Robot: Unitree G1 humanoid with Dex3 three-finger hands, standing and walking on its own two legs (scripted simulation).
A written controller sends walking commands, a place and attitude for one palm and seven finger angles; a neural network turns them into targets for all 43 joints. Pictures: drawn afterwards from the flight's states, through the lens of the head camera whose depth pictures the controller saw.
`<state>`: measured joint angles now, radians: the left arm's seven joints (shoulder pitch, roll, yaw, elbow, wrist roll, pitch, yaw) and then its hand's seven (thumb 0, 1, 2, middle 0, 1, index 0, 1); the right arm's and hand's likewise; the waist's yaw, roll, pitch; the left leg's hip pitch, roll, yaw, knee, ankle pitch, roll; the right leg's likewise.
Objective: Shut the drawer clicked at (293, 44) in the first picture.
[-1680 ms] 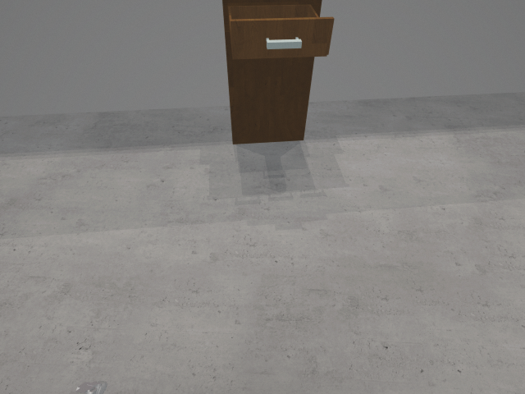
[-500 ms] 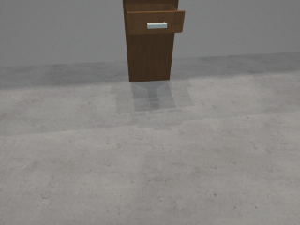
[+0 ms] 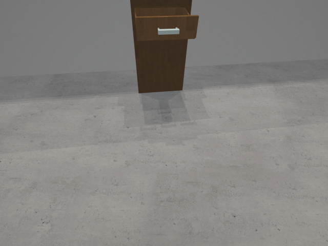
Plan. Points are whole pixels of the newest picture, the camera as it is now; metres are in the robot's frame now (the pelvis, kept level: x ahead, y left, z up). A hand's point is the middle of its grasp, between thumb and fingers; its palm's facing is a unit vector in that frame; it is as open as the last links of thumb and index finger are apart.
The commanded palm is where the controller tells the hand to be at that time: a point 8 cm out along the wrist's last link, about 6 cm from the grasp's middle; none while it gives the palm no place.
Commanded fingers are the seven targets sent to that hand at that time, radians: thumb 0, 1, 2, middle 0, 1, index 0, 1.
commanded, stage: walk to a spot facing it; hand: left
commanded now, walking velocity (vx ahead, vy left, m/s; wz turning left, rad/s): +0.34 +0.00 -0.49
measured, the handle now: (168, 30) +1.35 +0.07 -0.03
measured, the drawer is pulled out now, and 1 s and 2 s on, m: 0.30 0.30 0.30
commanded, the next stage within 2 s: turn to face it in 1.96 s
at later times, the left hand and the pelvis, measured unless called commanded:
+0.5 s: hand out of the picture +0.09 +0.14 -0.17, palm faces -0.12 -0.98 -0.14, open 7.4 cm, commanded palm none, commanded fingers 0.00 0.90 0.90 -0.20 -0.30 -0.20 -0.30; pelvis +0.14 -0.02 +0.00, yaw -12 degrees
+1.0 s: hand (133, 149) +0.50 +0.16 -0.17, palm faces -0.35 -0.92 -0.15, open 7.4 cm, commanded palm none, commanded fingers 0.00 0.90 0.90 -0.20 -0.30 -0.20 -0.30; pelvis +0.36 +0.02 +0.00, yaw -23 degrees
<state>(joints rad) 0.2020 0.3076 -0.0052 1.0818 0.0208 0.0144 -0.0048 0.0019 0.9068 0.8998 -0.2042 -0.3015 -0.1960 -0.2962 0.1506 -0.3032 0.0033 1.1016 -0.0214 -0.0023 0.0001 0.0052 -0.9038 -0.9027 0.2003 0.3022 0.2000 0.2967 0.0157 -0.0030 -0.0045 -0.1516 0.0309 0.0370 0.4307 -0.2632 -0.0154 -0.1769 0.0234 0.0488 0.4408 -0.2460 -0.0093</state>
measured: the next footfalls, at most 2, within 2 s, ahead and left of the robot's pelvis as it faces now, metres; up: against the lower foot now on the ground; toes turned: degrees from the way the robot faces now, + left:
left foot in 0.66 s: +0.39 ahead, +0.08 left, +0.00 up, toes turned -7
right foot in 1.28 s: +0.54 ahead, -0.21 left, +0.00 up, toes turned -36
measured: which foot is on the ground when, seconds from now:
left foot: down 0.00-0.22, up 0.24-0.64, down 0.66-1.00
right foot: down 0.00-0.66, up 0.68-1.00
